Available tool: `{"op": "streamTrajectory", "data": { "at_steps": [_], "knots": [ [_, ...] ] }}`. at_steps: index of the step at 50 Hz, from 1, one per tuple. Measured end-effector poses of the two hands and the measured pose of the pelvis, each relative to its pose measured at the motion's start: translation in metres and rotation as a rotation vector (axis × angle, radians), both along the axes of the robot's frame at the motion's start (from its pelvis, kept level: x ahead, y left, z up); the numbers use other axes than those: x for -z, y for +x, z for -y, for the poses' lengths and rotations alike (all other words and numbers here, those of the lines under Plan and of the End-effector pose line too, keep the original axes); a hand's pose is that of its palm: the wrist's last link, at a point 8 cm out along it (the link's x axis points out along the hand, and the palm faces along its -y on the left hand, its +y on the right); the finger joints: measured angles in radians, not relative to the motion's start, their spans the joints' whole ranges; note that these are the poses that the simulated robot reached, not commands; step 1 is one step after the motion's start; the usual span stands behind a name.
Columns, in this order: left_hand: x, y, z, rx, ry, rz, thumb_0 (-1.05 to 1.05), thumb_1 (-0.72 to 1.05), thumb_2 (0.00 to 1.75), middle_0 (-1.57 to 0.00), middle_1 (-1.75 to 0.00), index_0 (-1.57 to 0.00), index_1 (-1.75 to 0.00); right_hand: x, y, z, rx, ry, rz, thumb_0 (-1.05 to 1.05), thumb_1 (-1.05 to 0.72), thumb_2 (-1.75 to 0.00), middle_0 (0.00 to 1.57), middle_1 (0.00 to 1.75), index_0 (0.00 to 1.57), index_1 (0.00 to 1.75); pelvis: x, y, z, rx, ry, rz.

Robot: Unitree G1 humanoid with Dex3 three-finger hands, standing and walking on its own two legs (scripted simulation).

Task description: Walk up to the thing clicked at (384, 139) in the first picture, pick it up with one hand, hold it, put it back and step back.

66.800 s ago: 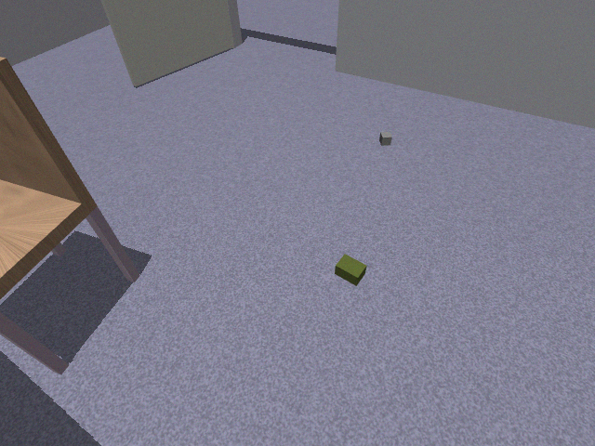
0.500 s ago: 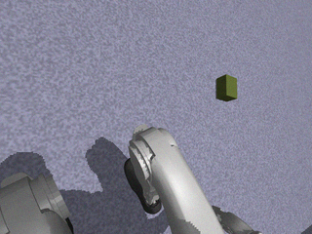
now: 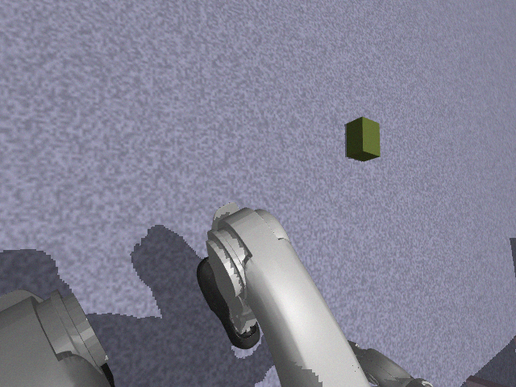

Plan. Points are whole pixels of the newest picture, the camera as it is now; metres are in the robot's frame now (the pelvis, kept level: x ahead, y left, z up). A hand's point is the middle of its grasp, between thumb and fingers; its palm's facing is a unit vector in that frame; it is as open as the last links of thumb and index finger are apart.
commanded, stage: close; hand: left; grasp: from above
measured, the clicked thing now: out of the picture +0.47 +0.33 -0.28
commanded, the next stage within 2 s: settle in 1.20 s
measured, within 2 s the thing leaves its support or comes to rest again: leaves its support in 1.60 s
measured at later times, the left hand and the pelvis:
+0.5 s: hand out of the picture +0.45 +0.33 -0.25, palm faces -0.41 -0.20 -0.89, open 8.9 cm; pelvis +0.00 +0.00 +0.00, yaw +0 degrees
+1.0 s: hand out of the picture +0.45 +0.33 -0.25, palm faces -0.41 -0.18 -0.89, open 8.2 cm; pelvis +0.00 +0.00 +0.01, yaw +0 degrees
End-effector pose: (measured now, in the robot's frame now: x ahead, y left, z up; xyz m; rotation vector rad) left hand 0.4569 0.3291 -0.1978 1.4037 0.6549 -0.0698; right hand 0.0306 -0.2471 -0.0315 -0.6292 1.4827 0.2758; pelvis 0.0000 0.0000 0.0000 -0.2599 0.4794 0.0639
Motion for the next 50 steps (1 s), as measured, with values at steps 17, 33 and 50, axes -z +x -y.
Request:
{"op": "streamTrajectory", "data": {
  "at_steps": [17, 33, 50],
  "knots": [
    [-0.0048, -0.0022, -0.0015, -0.016, 0.017, -0.005, 0.00, 0.16, 0.42, -0.63, -0.49, -0.65, -0.48, -0.0040, 0.0030, 0.0030, -0.002, 0.004, 0.019, 0.00, -0.90, -0.90, 0.20, 0.30, 0.19, 0.30, -0.0034, -0.0010, 0.0000, 0.002, -0.003, -0.002],
    [-0.0068, -0.0029, -0.0013, 0.016, 0.007, 0.007, 0.00, 0.34, 0.26, -0.77, -0.38, -0.77, -0.34, -0.0067, -0.0026, 0.0030, -0.008, -0.015, 0.009, 0.00, -0.90, -0.90, 0.20, 0.30, 0.19, 0.30, -0.0039, -0.0040, 0.0007, 0.003, -0.004, 0.012],
    [-0.0088, -0.0007, -0.0012, -0.001, 0.017, 0.011, 0.02, 0.38, 0.07, -0.95, -0.23, -0.86, -0.19, -0.0038, 0.0014, -0.0032, -0.019, 0.013, 0.026, 0.00, -0.90, -0.90, 0.20, 0.30, 0.19, 0.30, -0.0054, -0.0043, 0.0010, 0.004, -0.003, 0.012]
  ]
}}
